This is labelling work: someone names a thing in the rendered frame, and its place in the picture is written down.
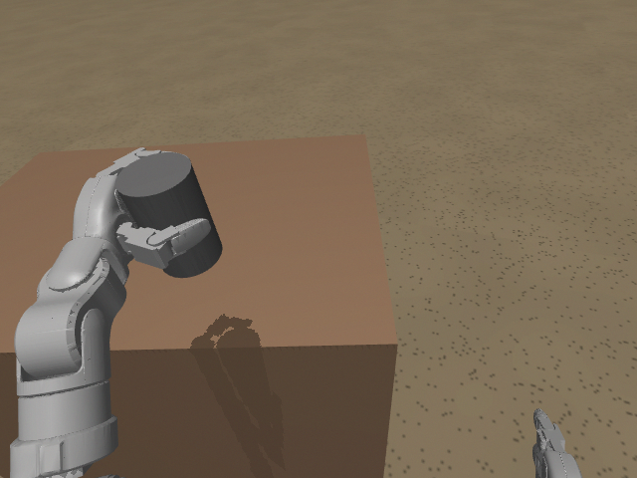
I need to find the can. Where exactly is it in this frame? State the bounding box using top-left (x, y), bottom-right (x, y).
top-left (115, 152), bottom-right (222, 278)

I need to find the right robot hand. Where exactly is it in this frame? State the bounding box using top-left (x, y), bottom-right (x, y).
top-left (532, 408), bottom-right (582, 478)

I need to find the left robot hand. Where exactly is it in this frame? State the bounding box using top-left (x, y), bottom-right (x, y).
top-left (73, 147), bottom-right (211, 269)

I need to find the left robot arm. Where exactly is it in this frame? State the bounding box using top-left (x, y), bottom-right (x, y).
top-left (10, 237), bottom-right (129, 478)

